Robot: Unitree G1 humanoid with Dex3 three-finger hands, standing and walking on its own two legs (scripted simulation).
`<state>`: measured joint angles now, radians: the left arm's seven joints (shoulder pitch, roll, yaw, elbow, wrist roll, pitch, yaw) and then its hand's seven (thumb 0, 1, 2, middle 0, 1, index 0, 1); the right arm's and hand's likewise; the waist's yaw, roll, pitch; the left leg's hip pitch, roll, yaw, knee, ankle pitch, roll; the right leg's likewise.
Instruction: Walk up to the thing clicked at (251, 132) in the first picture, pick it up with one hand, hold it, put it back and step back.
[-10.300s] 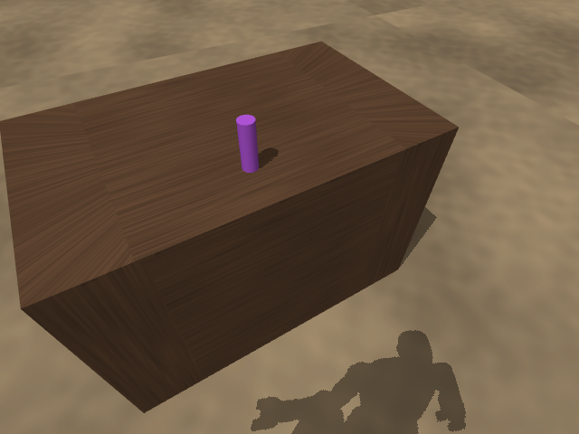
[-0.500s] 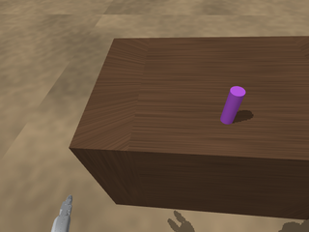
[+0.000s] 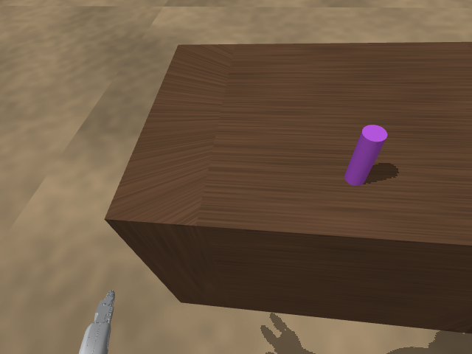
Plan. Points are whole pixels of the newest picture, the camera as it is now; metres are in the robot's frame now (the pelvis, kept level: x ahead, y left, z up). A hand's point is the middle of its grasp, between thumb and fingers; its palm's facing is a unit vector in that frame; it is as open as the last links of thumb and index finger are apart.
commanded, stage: go down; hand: right
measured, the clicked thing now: (363, 157) +0.50 -0.20 +0.02
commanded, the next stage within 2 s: approach in 0.84 s
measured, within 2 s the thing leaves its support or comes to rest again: neither
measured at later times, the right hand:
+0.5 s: hand out of the picture +0.42 -0.38 +0.15, palm faces +0.19 +0.98 +0.02, open 17.5 cm
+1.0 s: hand out of the picture +0.41 -0.38 +0.14, palm faces +0.20 +0.98 +0.01, open 17.6 cm
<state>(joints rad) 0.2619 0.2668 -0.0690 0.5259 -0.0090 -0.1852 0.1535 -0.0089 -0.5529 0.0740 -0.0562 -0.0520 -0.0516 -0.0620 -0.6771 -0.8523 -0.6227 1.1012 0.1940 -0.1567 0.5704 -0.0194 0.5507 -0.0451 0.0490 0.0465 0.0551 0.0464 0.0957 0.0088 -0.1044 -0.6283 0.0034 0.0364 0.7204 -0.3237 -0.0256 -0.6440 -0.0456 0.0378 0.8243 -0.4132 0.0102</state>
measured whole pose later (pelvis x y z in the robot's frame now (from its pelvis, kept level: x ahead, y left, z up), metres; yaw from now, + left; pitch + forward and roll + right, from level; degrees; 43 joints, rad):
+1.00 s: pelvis +0.00 +0.00 -0.01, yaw +0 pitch +16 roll +4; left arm 0.28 0.27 -0.07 0.49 0.00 -0.17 0.14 -0.01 -0.55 0.07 -0.06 -0.05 -0.05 -0.06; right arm -0.76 -0.92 -0.64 1.16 0.15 -0.15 0.57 -0.02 0.56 -0.04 0.05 0.05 0.06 0.05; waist 0.13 0.02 -0.12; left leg -0.70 0.00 0.05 0.78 -0.34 -0.03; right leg -0.73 -0.05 0.05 0.89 -0.43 0.01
